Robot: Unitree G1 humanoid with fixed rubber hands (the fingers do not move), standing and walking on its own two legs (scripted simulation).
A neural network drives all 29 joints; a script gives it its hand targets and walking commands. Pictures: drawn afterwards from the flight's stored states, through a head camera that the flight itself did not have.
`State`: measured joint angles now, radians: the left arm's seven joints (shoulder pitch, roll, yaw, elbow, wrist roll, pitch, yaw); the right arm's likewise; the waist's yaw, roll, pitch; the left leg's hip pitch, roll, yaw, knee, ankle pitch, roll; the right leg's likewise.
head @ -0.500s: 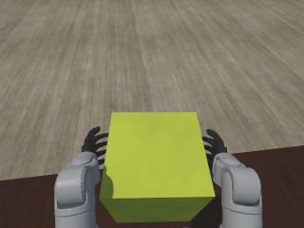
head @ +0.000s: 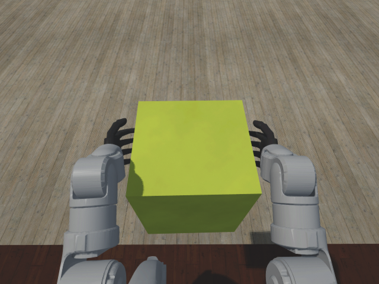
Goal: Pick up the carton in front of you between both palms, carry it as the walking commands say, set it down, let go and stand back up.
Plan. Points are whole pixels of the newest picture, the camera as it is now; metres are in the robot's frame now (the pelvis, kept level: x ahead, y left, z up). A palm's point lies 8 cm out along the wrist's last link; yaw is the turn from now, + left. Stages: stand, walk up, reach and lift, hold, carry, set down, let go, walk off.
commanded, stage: carry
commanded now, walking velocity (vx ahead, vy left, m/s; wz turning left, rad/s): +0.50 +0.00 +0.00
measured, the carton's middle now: (191, 172) +0.35 +0.02 +0.02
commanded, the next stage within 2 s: none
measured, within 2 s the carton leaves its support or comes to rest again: neither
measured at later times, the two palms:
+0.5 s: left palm (148, 49) +0.72 +0.15 +0.10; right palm (252, 56) +0.69 -0.14 +0.10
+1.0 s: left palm (168, 52) +1.03 +0.14 -0.10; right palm (235, 52) +1.05 -0.16 -0.11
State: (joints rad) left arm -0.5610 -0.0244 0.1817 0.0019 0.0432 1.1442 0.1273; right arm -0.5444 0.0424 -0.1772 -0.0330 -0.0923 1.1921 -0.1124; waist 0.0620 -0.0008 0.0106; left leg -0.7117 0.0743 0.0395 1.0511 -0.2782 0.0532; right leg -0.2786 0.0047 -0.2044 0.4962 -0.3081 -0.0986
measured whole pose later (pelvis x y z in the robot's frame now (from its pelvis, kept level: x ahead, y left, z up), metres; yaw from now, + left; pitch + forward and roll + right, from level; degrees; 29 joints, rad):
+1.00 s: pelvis +0.68 -0.04 -0.15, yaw +1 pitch +5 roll +1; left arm -0.59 -0.04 0.23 0.11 0.03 1.11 0.13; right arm -0.61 0.04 -0.22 0.10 -0.06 1.16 -0.15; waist 0.06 0.00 0.11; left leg -0.77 0.06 0.00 1.23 -0.35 0.03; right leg -0.35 0.09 -0.15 0.63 -0.38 -0.17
